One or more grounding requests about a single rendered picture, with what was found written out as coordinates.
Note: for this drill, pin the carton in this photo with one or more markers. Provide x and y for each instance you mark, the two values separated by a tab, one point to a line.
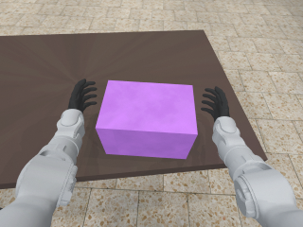
147	119

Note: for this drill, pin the robot left hand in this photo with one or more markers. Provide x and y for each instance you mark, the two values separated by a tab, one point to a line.
78	97

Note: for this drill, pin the robot right forearm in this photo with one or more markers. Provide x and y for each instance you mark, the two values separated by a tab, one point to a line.
232	149

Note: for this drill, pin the table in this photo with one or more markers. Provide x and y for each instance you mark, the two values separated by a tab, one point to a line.
38	74

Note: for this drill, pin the robot left forearm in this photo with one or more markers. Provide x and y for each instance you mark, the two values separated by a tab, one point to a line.
65	144

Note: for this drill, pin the robot right hand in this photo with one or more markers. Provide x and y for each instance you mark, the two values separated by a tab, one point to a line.
220	105

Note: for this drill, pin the left robot upper arm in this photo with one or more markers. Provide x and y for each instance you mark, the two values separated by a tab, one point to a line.
48	183

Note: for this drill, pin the right robot upper arm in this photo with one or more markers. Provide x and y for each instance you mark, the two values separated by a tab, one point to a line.
266	197

